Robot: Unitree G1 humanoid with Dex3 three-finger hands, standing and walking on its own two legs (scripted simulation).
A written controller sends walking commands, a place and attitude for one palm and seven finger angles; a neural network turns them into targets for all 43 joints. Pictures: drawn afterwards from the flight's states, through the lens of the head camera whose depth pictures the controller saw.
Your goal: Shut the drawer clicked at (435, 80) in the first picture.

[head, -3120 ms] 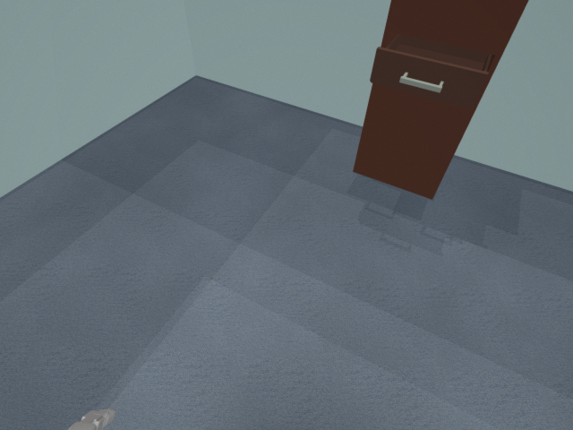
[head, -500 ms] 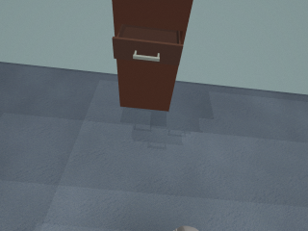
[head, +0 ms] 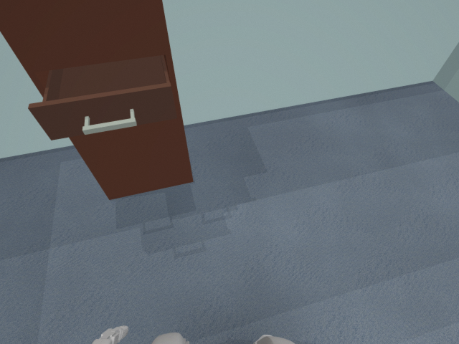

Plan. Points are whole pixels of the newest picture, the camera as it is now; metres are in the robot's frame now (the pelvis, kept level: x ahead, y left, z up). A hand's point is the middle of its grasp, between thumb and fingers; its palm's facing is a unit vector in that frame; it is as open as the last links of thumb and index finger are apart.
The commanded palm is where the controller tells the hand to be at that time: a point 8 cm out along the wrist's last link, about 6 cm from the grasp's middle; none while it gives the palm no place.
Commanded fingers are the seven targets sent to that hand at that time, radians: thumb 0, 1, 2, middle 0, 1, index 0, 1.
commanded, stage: turn to face it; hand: left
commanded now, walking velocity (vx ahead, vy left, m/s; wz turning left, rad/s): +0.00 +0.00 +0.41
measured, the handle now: (110, 121) +0.69 +0.37 -0.09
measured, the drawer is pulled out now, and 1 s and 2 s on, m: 0.17 0.17 0.17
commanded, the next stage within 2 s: take the last steps up to it in 0.76 s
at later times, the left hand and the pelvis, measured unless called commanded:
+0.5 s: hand out of the picture +0.12 +0.22 -0.17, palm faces +0.17 -0.97 -0.17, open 7.4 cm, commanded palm none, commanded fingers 0.00 0.90 0.90 -0.20 -0.30 -0.20 -0.30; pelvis +0.12 +0.04 +0.01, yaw +6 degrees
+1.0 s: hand out of the picture +0.11 +0.17 -0.14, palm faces +0.32 -0.92 -0.23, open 7.3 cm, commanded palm none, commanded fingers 0.00 0.90 0.90 -0.20 -0.30 -0.20 -0.30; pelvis +0.12 -0.02 +0.02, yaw +15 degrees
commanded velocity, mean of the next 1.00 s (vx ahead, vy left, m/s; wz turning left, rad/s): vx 0.05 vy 0.00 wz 0.30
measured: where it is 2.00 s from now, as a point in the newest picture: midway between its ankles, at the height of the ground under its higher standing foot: (212, 295)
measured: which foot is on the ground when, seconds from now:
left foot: up 0.00-0.32, down 0.34-0.78, up 0.80-1.00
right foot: down 0.00-0.38, up 0.40-0.74, down 0.76-1.00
